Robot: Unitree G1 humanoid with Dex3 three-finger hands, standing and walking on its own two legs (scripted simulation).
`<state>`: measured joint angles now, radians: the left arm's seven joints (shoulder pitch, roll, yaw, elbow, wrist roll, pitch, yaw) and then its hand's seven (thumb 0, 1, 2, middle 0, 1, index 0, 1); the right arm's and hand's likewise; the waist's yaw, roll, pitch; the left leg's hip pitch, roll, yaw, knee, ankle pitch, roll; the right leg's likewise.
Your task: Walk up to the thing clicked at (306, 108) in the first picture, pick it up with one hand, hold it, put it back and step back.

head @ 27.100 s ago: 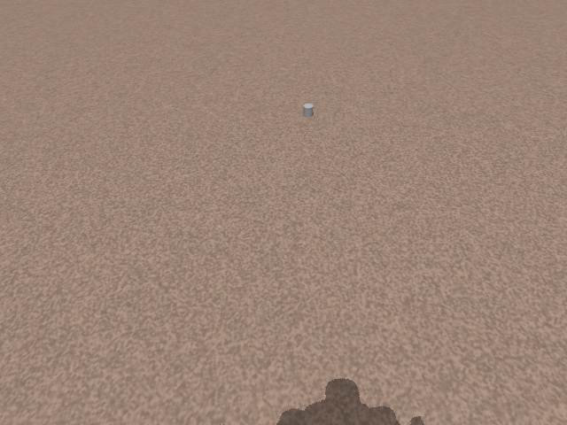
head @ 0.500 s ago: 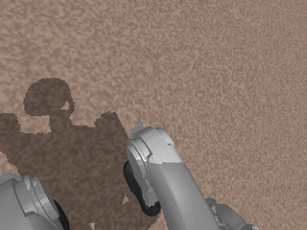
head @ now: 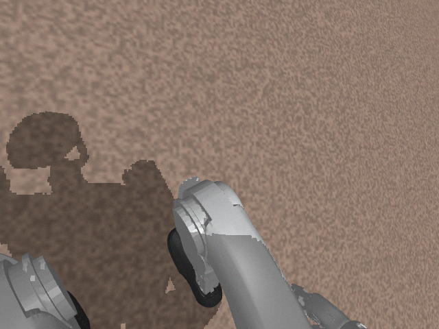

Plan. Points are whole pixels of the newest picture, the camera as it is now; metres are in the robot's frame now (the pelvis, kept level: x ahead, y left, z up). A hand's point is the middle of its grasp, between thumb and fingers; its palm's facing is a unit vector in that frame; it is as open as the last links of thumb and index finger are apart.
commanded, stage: rest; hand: left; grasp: from above
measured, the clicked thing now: out of the picture +0.48 +0.33 -0.27
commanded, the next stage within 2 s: open in 0.06 s
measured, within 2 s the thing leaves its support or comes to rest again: neither
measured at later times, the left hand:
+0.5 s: hand out of the picture +0.47 +0.32 -0.25, palm faces -0.42 -0.15 -0.90, open 10.1 cm
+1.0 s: hand out of the picture +0.46 +0.32 -0.24, palm faces -0.43 -0.15 -0.89, open 13.5 cm
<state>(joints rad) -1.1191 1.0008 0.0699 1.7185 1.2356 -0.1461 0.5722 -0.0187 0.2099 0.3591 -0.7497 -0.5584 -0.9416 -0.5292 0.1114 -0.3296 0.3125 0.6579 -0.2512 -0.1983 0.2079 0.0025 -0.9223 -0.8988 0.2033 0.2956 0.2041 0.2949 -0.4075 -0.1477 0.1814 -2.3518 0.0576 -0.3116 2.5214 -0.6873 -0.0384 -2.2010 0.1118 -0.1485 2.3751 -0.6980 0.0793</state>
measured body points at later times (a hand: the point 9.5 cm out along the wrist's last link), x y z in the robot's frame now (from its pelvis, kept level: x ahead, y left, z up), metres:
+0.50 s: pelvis +0.00 +0.00 +0.00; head +0.28 +0.13 +0.32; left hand +0.49 +0.33 -0.20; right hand +0.04 -0.24 -0.05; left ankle +0.07 +0.14 -0.27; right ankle +0.11 -0.12 -0.27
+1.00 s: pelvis +0.00 +0.00 +0.00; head +0.28 +0.12 +0.33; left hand +0.48 +0.33 -0.19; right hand +0.04 -0.25 -0.05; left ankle +0.07 +0.14 -0.27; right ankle +0.11 -0.12 -0.27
